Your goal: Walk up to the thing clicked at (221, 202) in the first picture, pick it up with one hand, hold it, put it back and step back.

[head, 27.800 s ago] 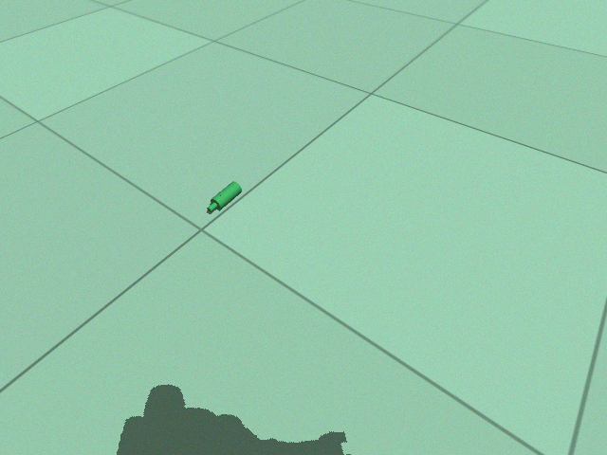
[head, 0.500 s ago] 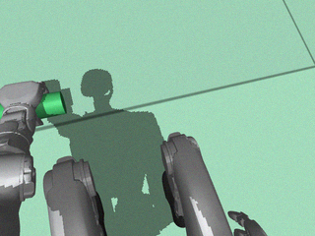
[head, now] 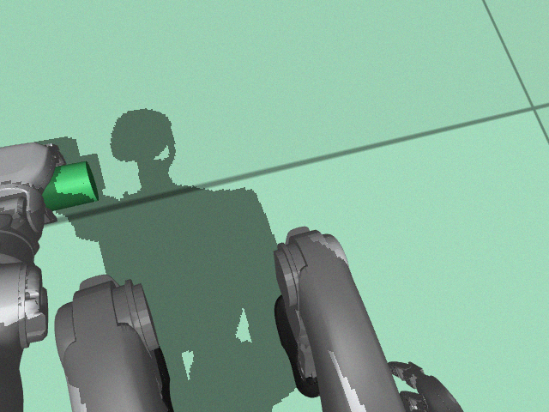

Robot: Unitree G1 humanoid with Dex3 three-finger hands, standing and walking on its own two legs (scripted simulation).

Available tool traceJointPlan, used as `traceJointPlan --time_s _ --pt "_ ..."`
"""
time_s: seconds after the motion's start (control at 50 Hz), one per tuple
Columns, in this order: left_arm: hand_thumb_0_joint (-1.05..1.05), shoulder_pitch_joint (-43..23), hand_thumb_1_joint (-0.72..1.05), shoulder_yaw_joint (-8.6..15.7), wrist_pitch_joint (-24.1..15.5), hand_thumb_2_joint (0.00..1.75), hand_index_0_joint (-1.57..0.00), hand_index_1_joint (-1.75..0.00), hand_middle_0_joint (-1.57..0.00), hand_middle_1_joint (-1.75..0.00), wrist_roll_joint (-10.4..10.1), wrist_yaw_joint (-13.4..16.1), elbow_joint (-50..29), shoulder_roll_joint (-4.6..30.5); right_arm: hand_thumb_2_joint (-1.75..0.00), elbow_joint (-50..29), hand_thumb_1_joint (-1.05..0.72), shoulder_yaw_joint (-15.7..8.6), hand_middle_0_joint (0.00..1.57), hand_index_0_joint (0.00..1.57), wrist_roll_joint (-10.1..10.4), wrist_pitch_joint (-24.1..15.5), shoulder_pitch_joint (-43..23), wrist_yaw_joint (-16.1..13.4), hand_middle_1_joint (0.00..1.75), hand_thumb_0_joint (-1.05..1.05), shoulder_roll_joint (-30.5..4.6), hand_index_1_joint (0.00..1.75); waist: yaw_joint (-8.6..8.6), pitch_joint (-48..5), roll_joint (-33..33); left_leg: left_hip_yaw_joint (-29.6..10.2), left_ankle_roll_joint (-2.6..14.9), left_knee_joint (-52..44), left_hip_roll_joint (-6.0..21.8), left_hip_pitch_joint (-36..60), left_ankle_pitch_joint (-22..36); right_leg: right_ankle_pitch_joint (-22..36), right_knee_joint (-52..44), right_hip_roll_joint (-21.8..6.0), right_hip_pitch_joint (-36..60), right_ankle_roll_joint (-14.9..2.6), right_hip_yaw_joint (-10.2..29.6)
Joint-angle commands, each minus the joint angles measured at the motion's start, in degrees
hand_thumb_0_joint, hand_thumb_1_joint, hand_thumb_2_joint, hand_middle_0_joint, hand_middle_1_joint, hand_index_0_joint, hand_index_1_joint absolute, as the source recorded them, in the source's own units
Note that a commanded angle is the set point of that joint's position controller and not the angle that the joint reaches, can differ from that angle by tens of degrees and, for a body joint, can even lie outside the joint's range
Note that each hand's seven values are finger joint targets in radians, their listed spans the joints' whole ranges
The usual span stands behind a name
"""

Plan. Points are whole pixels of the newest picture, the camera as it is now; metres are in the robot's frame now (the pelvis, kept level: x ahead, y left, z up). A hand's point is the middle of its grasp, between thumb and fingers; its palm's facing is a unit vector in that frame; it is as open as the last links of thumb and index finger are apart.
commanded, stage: lower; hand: left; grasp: from above
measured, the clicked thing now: (22, 195) +0.47 +0.29 -0.20
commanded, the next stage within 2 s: rest in 0.08 s
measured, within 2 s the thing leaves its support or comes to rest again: rests again in 1.70 s
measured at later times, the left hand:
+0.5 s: hand (50, 196) +0.47 +0.26 -0.23, palm faces -0.46 -0.11 -0.88, open 9.4 cm
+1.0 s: hand (54, 200) +0.47 +0.27 -0.26, palm faces -0.45 -0.13 -0.88, open 9.3 cm
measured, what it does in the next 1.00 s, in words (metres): stands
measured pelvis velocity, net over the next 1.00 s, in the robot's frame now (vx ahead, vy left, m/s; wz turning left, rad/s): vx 0.01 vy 0.01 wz -0.08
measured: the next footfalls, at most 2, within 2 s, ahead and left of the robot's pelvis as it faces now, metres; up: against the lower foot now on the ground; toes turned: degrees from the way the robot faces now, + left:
none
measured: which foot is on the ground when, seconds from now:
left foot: down 0.00-1.00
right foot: down 0.00-1.00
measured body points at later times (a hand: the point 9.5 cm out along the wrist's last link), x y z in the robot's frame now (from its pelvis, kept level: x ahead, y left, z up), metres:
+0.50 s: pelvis +0.01 +0.00 -0.02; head +0.27 +0.08 +0.34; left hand +0.49 +0.27 -0.18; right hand +0.04 -0.26 -0.11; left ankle +0.08 +0.14 -0.29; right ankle +0.10 -0.15 -0.29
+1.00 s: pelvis +0.01 +0.01 -0.03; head +0.28 +0.10 +0.32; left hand +0.49 +0.27 -0.21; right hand +0.03 -0.26 -0.10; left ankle +0.08 +0.14 -0.29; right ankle +0.10 -0.15 -0.29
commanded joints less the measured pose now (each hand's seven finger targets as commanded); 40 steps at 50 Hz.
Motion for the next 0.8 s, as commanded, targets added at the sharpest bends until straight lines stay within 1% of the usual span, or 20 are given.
traceJointPlan --time_s 0.0,0.08,0.1,0.12,0.16,0.24,0.26,0.3,0.34,0.36,0.4,0.44,0.52,0.56,0.58,0.62,0.64,0.68,0.7,0.78 --pt "0.0 -20.8 0.76 1.6 -1.3 0.74 -1.11 -0.62 -1.11 -0.63 0.0 3.7 -9.4 13.9 -0.9 -0.8 -0.9 -3.7 0.2 0.2 -0.8 -0.4 12.0 -0.2 0.3 0.0 -14.9 0.3 -1.52 -38.1 18.3 8.4 3.28 -11.9 -0.2 31.1 7.7 13.2 -12.4 1.0 16.7 -5.82 -10.8" --pt "0.0 -19.4 0.78 1.5 -1.3 0.73 -1.14 -0.61 -1.13 -0.62 0.3 5.1 -7.5 13.6 -0.9 -0.8 -0.91 -3.2 0.2 0.2 -1.4 -1.0 11.7 0.5 0.3 0.0 -14.9 0.3 -2.17 -37.3 19.4 8.2 3.15 -10.7 -0.1 30.9 8.5 14.3 -11.0 1.3 16.3 -5.73 -11.2" --pt "0.0 -20.8 0.8 2.7 -1.5 0.74 -1.14 -0.62 -1.13 -0.63 0.4 5.6 -8.6 15.2 -0.9 -0.9 -0.9 -3.3 0.2 0.2 -1.8 -1.2 11.9 0.6 0.3 0.0 -15.4 0.3 -2.55 -37.3 19.2 8.2 3.22 -10.4 -0.2 30.8 8.1 14.0 -11.3 1.1 16.0 -5.62 -11.2" --pt "0.0 -19.8 0.8 3.9 -1.5 0.74 -1.14 -0.62 -1.14 -0.62 0.6 6.0 -10.5 16.6 -0.9 -1.1 -0.9 -3.3 0.2 0.2 -1.7 -1.1 12.2 0.6 0.3 0.0 -15.5 0.3 -1.34 -39.3 20.6 8.1 3.08 -10.9 -0.2 31.7 8.8 14.3 -11.1 1.1 17.2 -5.69 -11.2" --pt "0.0 -18.8 0.81 3.5 -1.3 0.73 -1.15 -0.6 -1.15 -0.6 0.9 6.5 -9.7 15.8 -0.9 -1.0 -0.9 -3.2 0.2 0.2 -1.9 -1.1 11.6 0.9 0.3 0.0 -15.5 0.3 -1.23 -39.4 21.7 8.1 2.87 -11.0 -0.1 32.3 8.5 13.9 -10.4 1.2 16.1 -5.87 -11.5" --pt "0.0 -19.0 0.77 2.6 -1.0 0.72 -1.12 -0.57 -1.11 -0.58 0.6 7.2 -5.5 14.8 -0.89 -0.8 -0.89 -2.6 0.2 0.2 -2.5 -1.5 11.8 1.6 0.3 0.0 -15.7 0.3 -3.45 -36.0 19.3 7.7 3.21 -9.5 -0.1 29.1 7.5 13.8 -10.2 1.5 15.7 -5.57 -11.8" --pt "0.0 -18.5 0.75 3.1 -0.9 0.73 -1.11 -0.57 -1.11 -0.57 0.3 7.3 -6.1 15.6 -0.89 -0.5 -0.89 -2.5 0.2 0.2 -2.4 -1.5 11.8 1.6 0.3 0.0 -15.7 0.3 -2.64 -36.8 18.9 7.6 3.24 -9.5 -0.1 29.0 8.1 14.3 -10.4 1.7 16.5 -5.47 -11.6" --pt "0.0 -18.8 0.78 4.4 -1.1 0.72 -1.13 -0.56 -1.12 -0.57 0.7 7.8 -6.4 17.3 -0.89 -0.3 -0.89 -2.2 0.2 0.2 -3.1 -1.9 12.6 2.0 0.3 0.0 -16.1 0.3 -3.09 -35.9 19.6 7.7 3.21 -8.6 0.0 29.2 9.2 15.4 -9.7 1.5 16.9 -5.37 -11.8" --pt "0.0 -19.5 0.79 3.4 -1.3 0.71 -1.14 -0.55 -1.13 -0.56 0.5 7.9 -5.4 16.0 -0.89 -0.3 -0.89 -1.9 0.2 0.2 -3.4 -2.5 12.1 2.5 0.3 0.0 -16.1 0.3 -4.33 -35.8 20.0 7.4 3.09 -7.9 0.1 29.7 9.8 16.2 -9.1 1.8 16.6 -5.4 -12.2" --pt "0.0 -17.9 0.79 3.1 -1.3 0.71 -1.14 -0.56 -1.13 -0.57 0.3 7.9 -4.0 15.5 -0.89 -0.4 -0.89 -1.8 0.2 0.2 -3.2 -2.6 11.7 2.6 0.3 0.0 -16.3 0.3 -3.76 -35.8 19.7 7.1 3.11 -8.1 0.2 29.8 9.3 15.6 -9.4 1.9 16.3 -5.4 -12.3" --pt "0.0 -17.7 0.79 5.0 -1.8 0.7 -1.14 -0.56 -1.13 -0.57 0.1 8.6 -4.8 18.5 -0.89 -0.7 -0.89 -1.6 0.2 0.2 -3.4 -2.8 11.7 2.7 0.3 0.0 -16.7 0.3 -3.08 -35.9 20.2 6.9 3.11 -8.1 0.1 28.9 9.0 15.2 -9.3 1.9 17.2 -5.37 -12.5" --pt "0.0 -17.2 0.81 6.3 -1.8 0.73 -1.15 -0.56 -1.15 -0.57 0.9 8.8 -3.4 20.3 -0.9 -0.3 -0.9 -1.5 0.2 0.2 -3.9 -3.1 12.0 3.1 0.3 0.0 -17.1 0.3 -3.8 -35.2 19.5 7.1 3.2 -7.3 0.2 28.2 9.4 15.9 -9.1 2.0 18.0 -5.15 -12.6" --pt "0.0 -16.8 0.82 5.6 -2.2 0.72 -1.16 -0.56 -1.16 -0.56 0.7 9.5 -3.8 19.7 -0.9 -0.7 -0.9 -0.9 0.2 0.2 -4.2 -3.4 11.2 3.7 0.3 0.0 -17.1 0.3 -4.08 -35.9 20.8 6.7 3.11 -7.1 0.4 28.7 10.3 17.0 -8.7 2.3 18.8 -5.18 -12.9" --pt "0.0 -16.0 0.84 4.2 -1.9 0.72 -1.18 -0.55 -1.17 -0.56 0.3 9.5 -2.4 17.2 -0.9 -0.6 -0.9 -0.5 0.2 0.2 -4.3 -3.6 11.0 3.9 0.3 0.0 -17.0 0.3 -4.57 -35.1 21.2 6.6 3.01 -7.1 0.3 29.4 10.1 16.9 -8.5 2.3 18.1 -5.21 -13.2" --pt "0.0 -17.5 0.85 4.4 -2.2 0.7 -1.18 -0.54 -1.18 -0.55 0.4 9.8 -3.2 18.8 -0.9 -0.7 -0.9 -0.6 0.2 0.2 -4.5 -3.8 10.5 4.2 0.3 0.0 -17.1 0.3 -4.74 -35.5 21.6 6.5 3.05 -6.7 0.6 29.3 10.3 17.4 -8.6 2.6 18.4 -5.09 -13.2" --pt "0.0 -17.2 0.85 6.2 -2.2 0.71 -1.19 -0.53 -1.19 -0.54 0.5 10.4 -2.4 21.3 -0.9 -0.6 -0.9 -0.3 0.2 0.2 -4.8 -4.1 11.3 4.4 0.3 0.0 -18.0 0.3 -5.15 -34.5 20.2 6.5 3.32 -5.7 0.5 28.0 10.5 17.9 -8.7 2.3 19.4 -4.8 -13.1" --pt "0.0 -15.4 0.85 7.0 -2.1 0.7 -1.19 -0.53 -1.19 -0.53 0.6 10.7 -2.9 21.6 -0.9 -0.6 -0.9 -0.5 0.2 0.2 -4.6 -4.1 11.3 4.4 0.3 0.0 -18.1 0.3 -4.05 -34.9 21.2 6.5 3.08 -6.5 0.5 29.0 11.1 18.1 -8.6 2.4 19.5 -4.98 -13.3" --pt "0.0 -16.8 0.89 7.6 -2.1 0.7 -1.22 -0.51 -1.22 -0.5 1.4 11.1 -1.9 22.3 -0.9 -0.2 -0.9 -0.1 0.2 0.2 -5.5 -4.3 11.7 4.8 0.3 0.0 -18.4 0.3 -5.74 -33.2 22.3 6.3 2.84 -5.8 0.5 29.5 11.2 18.0 -7.8 2.3 18.1 -5.14 -13.8" --pt "0.0 -16.5 0.88 7.7 -2.2 0.68 -1.22 -0.5 -1.21 -0.5 1.3 11.3 -1.8 22.1 -0.9 -0.2 -0.9 -0.1 0.2 0.2 -5.5 -4.3 11.5 5.0 0.3 0.0 -18.4 0.3 -5.64 -32.7 22.4 6.0 2.77 -6.2 0.6 29.0 10.3 17.2 -8.0 2.5 17.9 -5.24 -14.1" --pt "0.0 -17.6 0.91 4.7 -2.5 0.66 -1.23 -0.49 -1.23 -0.49 0.6 11.3 -1.2 20.1 -0.9 -1.2 -0.9 0.6 0.2 0.2 -5.5 -5.2 9.4 5.7 0.3 0.0 -18.4 0.3 -6.19 -32.5 22.4 5.7 2.85 -5.8 0.7 29.0 9.2 16.7 -7.9 2.7 17.6 -5.11 -14.1"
